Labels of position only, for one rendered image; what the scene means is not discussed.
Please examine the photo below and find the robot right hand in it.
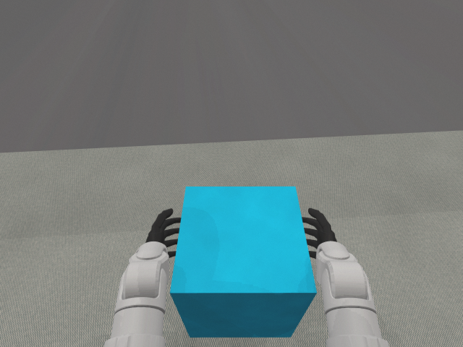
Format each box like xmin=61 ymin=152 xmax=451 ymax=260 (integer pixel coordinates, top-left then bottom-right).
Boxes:
xmin=302 ymin=208 xmax=337 ymax=259

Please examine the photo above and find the left robot forearm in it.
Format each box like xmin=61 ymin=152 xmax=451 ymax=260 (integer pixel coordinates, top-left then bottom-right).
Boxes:
xmin=104 ymin=241 xmax=169 ymax=347

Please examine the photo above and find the carton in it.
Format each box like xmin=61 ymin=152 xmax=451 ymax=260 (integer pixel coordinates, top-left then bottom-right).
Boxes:
xmin=170 ymin=187 xmax=317 ymax=338

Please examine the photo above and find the robot left hand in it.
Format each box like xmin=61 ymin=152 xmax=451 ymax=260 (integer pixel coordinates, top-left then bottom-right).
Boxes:
xmin=146 ymin=208 xmax=181 ymax=258

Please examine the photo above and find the right robot forearm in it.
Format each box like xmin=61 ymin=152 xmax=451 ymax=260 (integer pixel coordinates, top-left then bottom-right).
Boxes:
xmin=316 ymin=241 xmax=389 ymax=347

